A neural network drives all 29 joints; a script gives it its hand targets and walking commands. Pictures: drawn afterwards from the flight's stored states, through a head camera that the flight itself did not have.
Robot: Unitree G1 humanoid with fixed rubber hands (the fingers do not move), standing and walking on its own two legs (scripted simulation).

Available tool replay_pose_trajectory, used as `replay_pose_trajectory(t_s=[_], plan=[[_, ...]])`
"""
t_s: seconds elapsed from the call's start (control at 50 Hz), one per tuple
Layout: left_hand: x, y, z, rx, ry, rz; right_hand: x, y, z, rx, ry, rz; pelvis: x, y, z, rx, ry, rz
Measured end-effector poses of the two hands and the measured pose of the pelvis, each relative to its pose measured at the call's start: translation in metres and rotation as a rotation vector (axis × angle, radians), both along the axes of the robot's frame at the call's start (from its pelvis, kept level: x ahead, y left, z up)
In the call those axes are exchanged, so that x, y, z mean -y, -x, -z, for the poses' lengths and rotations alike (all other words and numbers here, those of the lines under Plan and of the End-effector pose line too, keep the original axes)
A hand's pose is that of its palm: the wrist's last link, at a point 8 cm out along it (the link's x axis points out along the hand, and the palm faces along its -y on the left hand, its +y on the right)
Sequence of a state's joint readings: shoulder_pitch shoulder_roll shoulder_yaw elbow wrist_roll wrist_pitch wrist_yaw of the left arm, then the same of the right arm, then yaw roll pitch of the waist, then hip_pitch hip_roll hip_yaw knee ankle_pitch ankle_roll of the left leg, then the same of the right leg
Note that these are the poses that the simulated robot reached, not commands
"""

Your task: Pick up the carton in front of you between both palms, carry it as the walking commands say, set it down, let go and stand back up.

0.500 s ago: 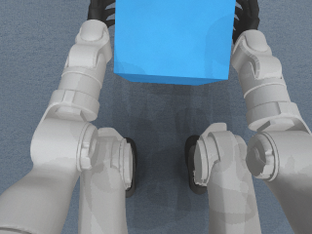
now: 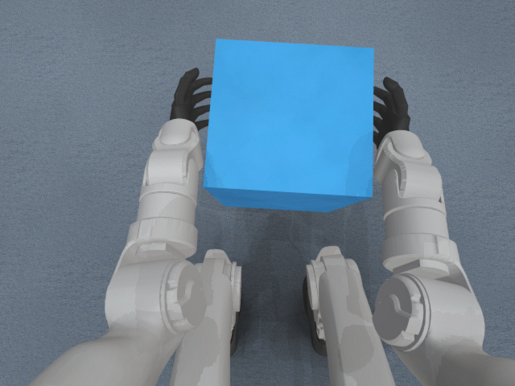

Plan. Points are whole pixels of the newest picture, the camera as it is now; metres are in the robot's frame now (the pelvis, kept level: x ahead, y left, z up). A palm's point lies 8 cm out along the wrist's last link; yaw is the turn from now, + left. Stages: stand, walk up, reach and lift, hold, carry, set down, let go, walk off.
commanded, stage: reach and lift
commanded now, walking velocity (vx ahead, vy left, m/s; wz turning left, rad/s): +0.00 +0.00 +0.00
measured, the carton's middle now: (283, 143) +0.49 -0.02 -0.13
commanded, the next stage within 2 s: none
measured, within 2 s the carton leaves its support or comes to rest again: neither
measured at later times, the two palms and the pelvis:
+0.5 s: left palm (131, 102) +0.45 +0.14 +0.10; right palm (457, 104) +0.44 -0.16 +0.11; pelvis +0.05 +0.00 +0.14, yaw +1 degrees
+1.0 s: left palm out of the picture +0.40 +0.15 +0.26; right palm out of the picture +0.40 -0.15 +0.26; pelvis +0.09 -0.01 +0.26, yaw +1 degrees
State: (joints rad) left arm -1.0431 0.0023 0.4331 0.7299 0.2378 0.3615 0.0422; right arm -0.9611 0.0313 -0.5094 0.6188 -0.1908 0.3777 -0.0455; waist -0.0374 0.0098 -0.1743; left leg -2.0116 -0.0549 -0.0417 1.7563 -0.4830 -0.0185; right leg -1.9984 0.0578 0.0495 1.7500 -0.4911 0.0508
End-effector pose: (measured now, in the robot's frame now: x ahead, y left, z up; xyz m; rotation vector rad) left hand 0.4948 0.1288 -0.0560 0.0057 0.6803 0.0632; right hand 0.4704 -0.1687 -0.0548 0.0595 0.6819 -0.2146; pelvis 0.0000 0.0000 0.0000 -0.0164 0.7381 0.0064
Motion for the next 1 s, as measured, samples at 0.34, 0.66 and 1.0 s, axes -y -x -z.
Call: replay_pose_trajectory(t_s=[0.34,0.66,1.0], plan=[[-0.011,0.034,-0.107,-0.008,0.014,-0.049,-0.010,0.021,-0.109,-0.007,-0.005,-0.034,0.002,-0.034,-0.092,0.118,-0.004,-0.011],[-0.014,0.067,-0.208,-0.009,0.010,-0.075,-0.013,0.047,-0.209,-0.008,-0.005,-0.059,0.003,-0.065,-0.182,0.315,-0.014,-0.008],[-0.017,0.098,-0.312,0.007,0.007,-0.094,-0.016,0.073,-0.312,0.008,-0.001,-0.084,0.005,-0.092,-0.258,0.605,-0.024,-0.008]])
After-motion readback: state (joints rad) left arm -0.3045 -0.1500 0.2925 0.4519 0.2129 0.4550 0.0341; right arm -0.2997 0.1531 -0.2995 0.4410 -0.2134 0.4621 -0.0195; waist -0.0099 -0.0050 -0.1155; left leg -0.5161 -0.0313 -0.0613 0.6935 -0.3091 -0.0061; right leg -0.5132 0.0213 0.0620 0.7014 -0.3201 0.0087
